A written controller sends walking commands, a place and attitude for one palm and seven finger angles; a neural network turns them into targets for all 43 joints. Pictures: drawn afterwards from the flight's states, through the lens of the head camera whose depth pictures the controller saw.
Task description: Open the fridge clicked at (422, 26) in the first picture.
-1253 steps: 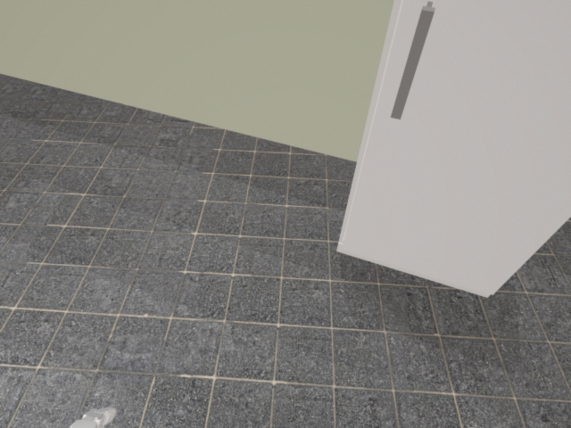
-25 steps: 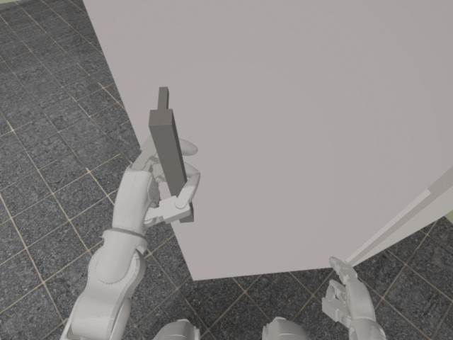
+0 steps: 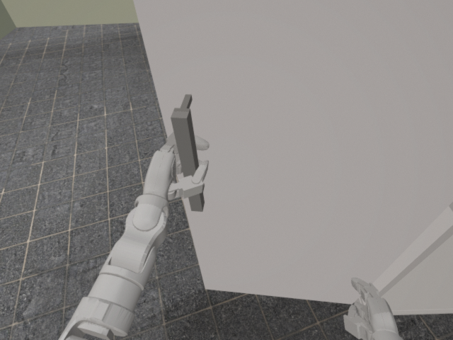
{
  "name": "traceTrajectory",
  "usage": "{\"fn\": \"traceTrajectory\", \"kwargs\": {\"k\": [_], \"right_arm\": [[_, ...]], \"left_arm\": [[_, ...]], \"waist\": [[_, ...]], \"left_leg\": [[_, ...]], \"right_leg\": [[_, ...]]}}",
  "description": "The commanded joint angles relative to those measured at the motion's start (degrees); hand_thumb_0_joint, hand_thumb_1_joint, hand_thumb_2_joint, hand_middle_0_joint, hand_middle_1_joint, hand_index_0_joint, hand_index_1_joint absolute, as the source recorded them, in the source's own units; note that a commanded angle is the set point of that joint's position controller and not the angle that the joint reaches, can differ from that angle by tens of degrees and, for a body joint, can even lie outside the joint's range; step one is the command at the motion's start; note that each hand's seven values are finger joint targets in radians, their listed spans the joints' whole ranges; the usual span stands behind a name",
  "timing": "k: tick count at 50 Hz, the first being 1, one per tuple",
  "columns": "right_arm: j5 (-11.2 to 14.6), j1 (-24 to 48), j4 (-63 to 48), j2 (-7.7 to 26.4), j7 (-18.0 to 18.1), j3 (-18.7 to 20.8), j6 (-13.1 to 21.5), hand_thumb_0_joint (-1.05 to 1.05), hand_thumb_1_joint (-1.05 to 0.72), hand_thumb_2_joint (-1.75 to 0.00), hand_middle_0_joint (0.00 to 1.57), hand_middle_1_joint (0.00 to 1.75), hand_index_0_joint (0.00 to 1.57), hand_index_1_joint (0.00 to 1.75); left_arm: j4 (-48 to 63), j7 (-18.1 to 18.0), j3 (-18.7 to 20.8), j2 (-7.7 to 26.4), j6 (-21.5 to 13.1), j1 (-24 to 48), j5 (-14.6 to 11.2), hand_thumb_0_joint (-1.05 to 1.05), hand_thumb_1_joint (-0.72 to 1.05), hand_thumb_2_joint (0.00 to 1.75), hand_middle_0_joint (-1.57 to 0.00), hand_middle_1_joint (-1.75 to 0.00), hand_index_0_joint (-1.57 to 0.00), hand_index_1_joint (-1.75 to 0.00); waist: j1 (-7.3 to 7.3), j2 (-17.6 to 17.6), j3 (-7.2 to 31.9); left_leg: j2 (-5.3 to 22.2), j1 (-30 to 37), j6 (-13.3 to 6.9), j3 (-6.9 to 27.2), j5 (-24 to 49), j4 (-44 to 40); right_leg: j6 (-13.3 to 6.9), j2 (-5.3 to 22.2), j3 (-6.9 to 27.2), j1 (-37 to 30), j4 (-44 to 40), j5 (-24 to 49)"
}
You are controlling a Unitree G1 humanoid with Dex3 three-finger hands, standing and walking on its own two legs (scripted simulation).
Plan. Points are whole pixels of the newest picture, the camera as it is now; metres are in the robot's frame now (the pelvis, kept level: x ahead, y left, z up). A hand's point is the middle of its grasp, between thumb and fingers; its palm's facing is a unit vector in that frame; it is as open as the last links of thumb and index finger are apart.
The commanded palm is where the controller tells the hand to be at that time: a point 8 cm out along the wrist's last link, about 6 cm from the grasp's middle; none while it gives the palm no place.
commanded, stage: stop walking and hold the door back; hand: left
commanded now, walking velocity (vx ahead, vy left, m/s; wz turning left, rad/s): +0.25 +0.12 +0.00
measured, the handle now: (193, 159) +0.40 +0.09 +0.12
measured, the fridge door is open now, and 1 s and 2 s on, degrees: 83 76 74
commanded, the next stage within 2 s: loosen the grip on the handle in 1.20 s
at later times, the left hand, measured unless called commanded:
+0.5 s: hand (200, 162) +0.38 +0.07 +0.12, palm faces -0.05 -0.98 -0.17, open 5.9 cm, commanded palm +0.40 +0.15 +0.10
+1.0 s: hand (201, 153) +0.41 +0.08 +0.12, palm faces -0.17 -0.98 -0.11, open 5.9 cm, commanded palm +0.40 +0.14 +0.10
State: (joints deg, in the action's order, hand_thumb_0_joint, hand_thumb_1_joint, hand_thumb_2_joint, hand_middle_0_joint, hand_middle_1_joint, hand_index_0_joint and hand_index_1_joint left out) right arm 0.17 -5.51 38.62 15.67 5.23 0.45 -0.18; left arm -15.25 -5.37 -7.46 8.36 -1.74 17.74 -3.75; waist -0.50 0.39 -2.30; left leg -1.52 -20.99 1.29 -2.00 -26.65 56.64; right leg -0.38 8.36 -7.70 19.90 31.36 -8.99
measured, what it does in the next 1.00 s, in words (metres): steps on the spot: left foot, then right foot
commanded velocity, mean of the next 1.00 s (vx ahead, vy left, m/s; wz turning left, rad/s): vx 0.11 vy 0.00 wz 0.00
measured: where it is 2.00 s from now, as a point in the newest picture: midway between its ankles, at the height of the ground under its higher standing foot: outside the picture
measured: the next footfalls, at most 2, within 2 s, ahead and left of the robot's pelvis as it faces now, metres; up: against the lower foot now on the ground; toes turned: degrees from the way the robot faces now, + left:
left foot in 0.12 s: -0.01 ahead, +0.13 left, +0.00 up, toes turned +4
right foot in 0.36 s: +0.02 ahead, -0.10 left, +0.00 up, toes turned -5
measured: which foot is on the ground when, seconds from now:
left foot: up 0.00-0.10, down 0.12-0.36, up 0.38-0.66, down 0.68-1.00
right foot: down 0.00-0.12, up 0.14-0.34, down 0.36-1.00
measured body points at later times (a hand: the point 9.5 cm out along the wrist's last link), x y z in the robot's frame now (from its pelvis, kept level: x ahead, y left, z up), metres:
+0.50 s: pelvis -0.08 +0.01 +0.00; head -0.05 -0.03 +0.44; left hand +0.38 +0.13 +0.14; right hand -0.04 -0.26 -0.15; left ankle -0.04 +0.13 -0.68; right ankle -0.02 -0.10 -0.73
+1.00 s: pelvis -0.02 +0.05 -0.01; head +0.01 +0.03 +0.44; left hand +0.41 +0.13 +0.13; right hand +0.08 -0.19 -0.13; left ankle +0.00 +0.17 -0.73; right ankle -0.02 -0.10 -0.73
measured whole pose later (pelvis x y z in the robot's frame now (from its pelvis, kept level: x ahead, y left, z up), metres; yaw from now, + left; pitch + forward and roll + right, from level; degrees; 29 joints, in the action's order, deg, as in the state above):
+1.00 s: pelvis -0.02 +0.05 -0.01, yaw -4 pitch -1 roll +0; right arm 1.3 -12.3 42.2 11.1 4.3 -1.2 5.0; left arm -47.4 -1.7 0.9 6.0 -8.7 43.7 -4.0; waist 1.3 -2.1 -5.4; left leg 3.1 -15.3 0.4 -6.1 -16.8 33.8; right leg 2.8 3.3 0.8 15.9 34.2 -16.9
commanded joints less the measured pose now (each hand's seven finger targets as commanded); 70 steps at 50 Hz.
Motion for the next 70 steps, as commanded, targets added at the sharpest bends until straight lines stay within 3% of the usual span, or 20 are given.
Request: {"fn": "traceTrajectory", "kwargs": {"k": [1, 4, 6, 7, 10, 15, 17, 18, 19, 31, 35, 37, 42, 48, 64, 65, 66, 67, 68, 70], "right_arm": [[0.35, 1.64, -6.38, 3.38, 0.06, 1.33, 1.07, 0.0, -0.9, -0.9, 0.2, 0.3, 0.2, 0.3], [0.77, -1.36, -5.69, 3.82, 0.2, 1.07, 1.0, 0.0, -0.9, -0.9, 0.2, 0.3, 0.2, 0.3], [0.84, -0.14, -7.01, 6.71, 0.22, 1.03, 1.37, 0.0, -0.9, -0.9, 0.2, 0.3, 0.2, 0.3], [1.61, 1.89, -7.73, 5.55, 0.34, 0.99, 1.59, 0.0, -0.9, -0.9, 0.2, 0.3, 0.2, 0.3], [2.78, -1.76, -4.45, 7.22, -0.27, 2.5, 1.75, 0.0, -0.9, -0.9, 0.2, 0.3, 0.2, 0.3], [2.96, -5.39, -1.79, 6.62, 1.42, 0.88, 3.95, 0.0, -0.9, -0.9, 0.2, 0.3, 0.2, 0.3], [2.73, -7.27, -0.05, 6.6, 1.57, 1.22, 4.89, 0.0, -0.9, -0.9, 0.2, 0.3, 0.2, 0.3], [2.76, -7.15, -0.46, 5.42, 1.61, 1.47, 4.82, 0.0, -0.9, -0.9, 0.2, 0.3, 0.2, 0.3], [2.42, -7.28, -0.71, 7.12, 1.93, 2.63, 5.16, 0.0, -0.9, -0.9, 0.2, 0.3, 0.2, 0.3], [1.52, -9.84, 1.52, 6.73, 1.53, 2.06, 8.56, 0.0, -0.9, -0.9, 0.2, 0.3, 0.2, 0.3], [1.57, -8.33, -0.92, 9.46, 0.29, 3.18, 8.29, 0.0, -0.9, -0.9, 0.2, 0.3, 0.2, 0.3], [1.78, -7.24, -2.18, 6.12, -0.27, 1.9, 8.4, 0.0, -0.9, -0.9, 0.2, 0.3, 0.2, 0.3], [1.97, -8.73, -2.34, 6.69, 0.18, 3.09, 8.44, 0.0, -0.9, -0.9, 0.2, 0.3, 0.2, 0.3], [1.16, -6.79, -2.53, 5.33, 0.36, 2.1, 7.34, 0.0, -0.9, -0.9, 0.2, 0.3, 0.2, 0.3], [1.6, -3.82, -5.16, 4.38, 1.46, 1.79, 3.01, 0.0, -0.9, -0.9, 0.2, 0.3, 0.2, 0.3], [-0.46, -7.35, -7.7, 4.06, -0.6, 6.53, 6.23, 0.0, -0.9, -0.9, 0.2, 0.3, 0.2, 0.3], [1.0, -8.29, -4.98, 6.12, -1.78, 2.5, 11.09, 0.0, -0.9, -0.9, 0.2, 0.3, 0.2, 0.3], [2.3, -13.18, -4.09, 6.93, -2.46, 3.67, 10.95, 0.0, -0.9, -0.9, 0.2, 0.3, 0.2, 0.3], [2.04, -13.12, -3.31, 6.27, -2.71, 3.65, 9.98, 0.0, -0.9, -0.9, 0.2, 0.3, 0.2, 0.3], [0.8, -10.88, -3.5, 6.47, -4.1, 2.78, 9.46, 0.0, -0.9, -0.9, 0.2, 0.3, 0.2, 0.3]], "left_arm": [[2.4, -1.59, 7.96, 8.86, -4.52, 31.11, 0.54, 0.0, 0.9, 0.9, -0.45, -1.4, -0.45, -1.4], [-2.0, -1.18, 7.62, 8.64, -6.08, 40.01, 0.27, 0.0, 0.9, 0.9, -0.45, -1.4, -0.45, -1.4], [-5.23, -0.44, 5.88, 5.89, -7.79, 47.88, -0.67, 0.0, 0.9, 0.9, -0.45, -1.4, -0.45, -1.4], [-7.02, -0.72, 6.72, 7.49, -7.58, 52.29, -0.76, 0.0, 0.9, 0.9, -0.45, -1.4, -0.45, -1.4], [-20.74, 0.9, 8.82, 8.66, -7.71, 53.87, 0.6, 0.0, 0.9, 0.9, -0.45, -1.4, -0.45, -1.4], [-28.05, 1.51, 8.18, 7.59, -7.83, 61.92, -1.04, 0.0, 0.9, 0.9, -0.45, -1.4, -0.45, -1.4], [-32.05, 1.55, 9.79, 10.35, -7.81, 60.6, -0.54, 0.0, 0.9, 0.9, -0.45, -1.4, -0.45, -1.4], [-32.63, 1.3, 11.7, 13.33, -7.78, 61.0, -0.67, 0.0, 0.9, 0.9, -0.45, -1.4, -0.45, -1.4], [-33.04, 0.92, 15.27, 16.61, -7.58, 59.47, -0.71, 0.0, 0.9, 0.9, -0.45, -1.4, -0.45, -1.4], [-35.91, 2.18, 17.83, 19.0, -8.87, 61.36, -0.23, 0.0, 0.9, 0.9, -0.45, -1.4, -0.45, -1.4], [-31.89, 3.46, 14.32, 12.06, -10.25, 63.58, -1.23, 0.0, 0.9, 0.9, -0.45, -1.4, -0.45, -1.4], [-29.24, 4.66, 9.6, 5.54, -10.33, 59.88, -1.83, 0.0, 0.9, 0.9, -0.45, -1.4, -0.45, -1.4], [-25.54, 3.55, 11.76, 8.85, -10.26, 52.41, 0.45, 0.0, 0.9, 0.9, -0.45, -1.4, -0.45, -1.4], [-19.58, 3.43, 9.01, 5.45, -10.88, 47.82, 0.55, 0.0, 0.9, 0.9, -0.45, -1.4, -0.45, -1.4], [-19.06, 2.48, 9.91, 7.0, -10.16, 40.51, 0.78, 0.0, 0.9, 0.9, -0.45, -1.4, -0.45, -1.4], [-3.68, 3.37, 21.92, 26.52, -12.83, 76.05, 8.14, 0.0, 0.9, 0.9, -0.45, -1.4, -0.45, -1.4], [-31.11, 5.5, 17.62, 16.21, -8.11, 64.44, 5.6, 0.0, 0.78, 0.84, -0.45, -1.4, -0.45, -1.4], [-27.41, 6.53, 17.09, 13.5, -7.73, 54.3, 0.63, 0.0, 0.66, 0.78, -0.45, -1.4, -0.45, -1.4], [-27.53, 7.72, 12.64, 3.07, -7.11, 45.31, -0.1, 0.0, 0.54, 0.73, -0.45, -1.4, -0.45, -1.4], [-21.77, 8.82, 17.44, 10.09, -8.94, 53.36, -2.17, 0.0, 0.3, 0.61, -0.45, -1.4, -0.45, -1.4]], "waist": [[-1.3, 17.17, 12.17], [0.66, 8.38, 17.2], [1.57, -22.22, 12.24], [1.32, -20.06, 9.98], [-0.43, -0.04, 11.66], [-0.71, -5.84, 13.85], [-0.79, 3.89, 15.25], [-0.99, 16.46, 14.57], [-1.4, 17.03, 11.66], [1.99, 10.28, 13.24], [0.62, -10.04, 13.29], [0.69, -10.13, 12.95], [1.54, 10.17, 18.66], [0.97, 2.4, 19.88], [0.7, 3.58, 18.0], [-0.17, 18.63, 13.6], [8.1, 19.92, 29.23], [3.61, 9.08, 29.07], [3.55, 4.09, 27.73], [1.69, -14.6, 28.21]], "left_leg": [[-0.35, -1.34, -1.48, -3.21, -3.81, -13.33], [-1.72, 16.31, -4.2, -6.69, -2.29, -35.49], [18.56, 19.65, -13.77, 20.49, -16.09, -45.92], [23.93, 15.84, -17.14, 26.82, -9.57, -47.26], [20.96, 10.29, -14.35, 18.11, -7.54, -42.05], [13.63, 9.84, -7.92, 5.34, -0.67, -32.53], [8.24, -2.01, -4.93, 0.04, 3.17, -19.54], [3.31, -13.51, -2.19, -2.49, -2.38, -7.12], [3.13, -16.15, -1.25, 1.88, -4.82, 0.96], [3.15, 9.99, -0.28, -6.03, 9.75, -21.79], [18.45, 13.6, -8.11, 17.52, 15.54, -36.49], [17.32, 9.93, -9.12, 13.36, 16.23, -35.83], [6.23, 7.58, -0.09, -1.22, 23.07, -21.74], [10.66, 16.94, -2.26, 0.13, 35.69, -25.51], [9.03, 13.96, -1.42, -1.62, 31.03, -25.69], [7.4, 14.81, -3.18, -2.22, 27.51, -24.45], [1.24, 13.48, -4.31, 0.93, 42.84, -34.08], [3.84, 21.09, -1.5, 0.89, 50.4, -32.09], [4.87, 22.96, -0.05, 1.95, 52.85, -29.64], [3.38, 25.04, 1.16, -0.6, 43.73, -26.16]], "right_leg": [[-3.89, 11.82, 20.78, -10.31, -20.56, -30.09], [-0.25, 4.24, 10.5, -3.09, -10.43, -27.44], [3.92, -9.36, -3.18, 15.21, 24.18, -19.99], [2.17, -6.32, 3.8, 17.98, 33.12, -18.13], [1.38, -2.85, 8.48, 12.46, 29.42, -11.77], [1.21, -7.5, 1.07, -8.74, -0.56, -14.29], [-1.92, -0.41, 12.8, -22.23, -10.3, -19.73], [-7.05, 9.84, 30.66, -27.0, -16.3, -25.72], [-8.68, 14.7, 36.29, -23.78, -20.27, -23.47], [-4.39, 3.8, 10.11, -4.87, -9.22, -18.42], [1.67, -8.29, 4.37, 1.8, 12.78, -16.3], [1.64, -7.77, 5.13, -3.45, 8.73, -18.69], [-2.17, 2.03, 14.45, -16.58, -3.47, 13.79], [1.23, -2.92, 6.78, -9.21, 0.33, 12.11], [0.51, -1.66, 8.23, -9.12, -3.13, 12.34], [0.24, -5.09, 11.94, -9.15, -7.57, 23.96], [-1.68, -10.16, 5.01, -10.06, 5.75, 33.75], [-0.91, -8.02, 3.83, -4.94, 6.03, 23.7], [-0.56, -8.49, 3.29, 0.22, 5.07, 15.39], [-1.53, -6.73, 6.1, -0.63, -0.37, 12.72]]}}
